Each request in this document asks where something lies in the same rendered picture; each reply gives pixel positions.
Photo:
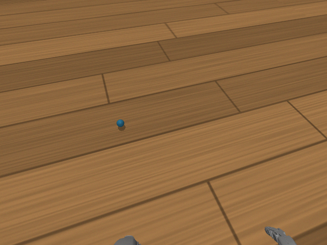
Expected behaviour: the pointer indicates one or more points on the right robot hand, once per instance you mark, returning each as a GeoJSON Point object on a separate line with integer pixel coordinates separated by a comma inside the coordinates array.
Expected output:
{"type": "Point", "coordinates": [279, 236]}

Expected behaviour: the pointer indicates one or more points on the ball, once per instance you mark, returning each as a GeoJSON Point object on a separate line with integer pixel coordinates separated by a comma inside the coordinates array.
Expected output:
{"type": "Point", "coordinates": [120, 123]}

